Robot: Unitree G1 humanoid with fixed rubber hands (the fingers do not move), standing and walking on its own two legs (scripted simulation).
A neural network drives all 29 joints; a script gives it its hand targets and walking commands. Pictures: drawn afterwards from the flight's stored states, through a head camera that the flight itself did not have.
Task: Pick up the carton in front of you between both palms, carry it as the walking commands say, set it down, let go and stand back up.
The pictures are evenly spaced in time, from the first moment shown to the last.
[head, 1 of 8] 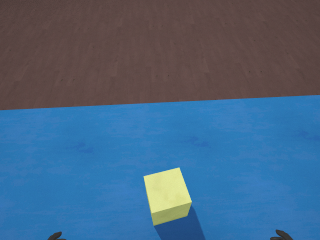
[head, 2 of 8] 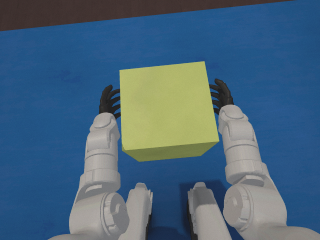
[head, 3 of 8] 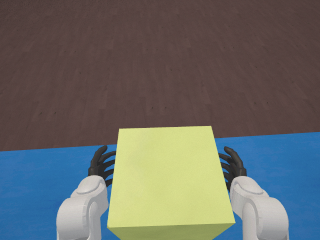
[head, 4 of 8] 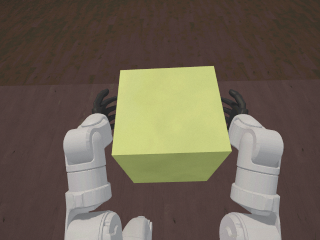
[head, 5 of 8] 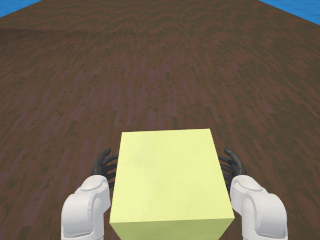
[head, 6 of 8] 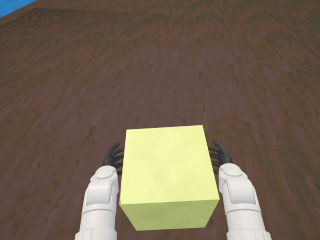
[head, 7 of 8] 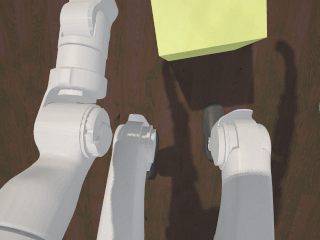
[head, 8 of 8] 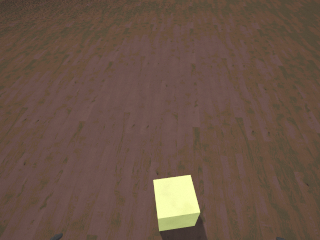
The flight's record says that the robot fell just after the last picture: no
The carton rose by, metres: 1.04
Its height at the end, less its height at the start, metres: +0.31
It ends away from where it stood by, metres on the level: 5.39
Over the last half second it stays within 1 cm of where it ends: yes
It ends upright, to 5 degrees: yes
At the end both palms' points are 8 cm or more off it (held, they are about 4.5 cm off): yes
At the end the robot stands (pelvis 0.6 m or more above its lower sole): yes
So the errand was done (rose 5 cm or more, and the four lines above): yes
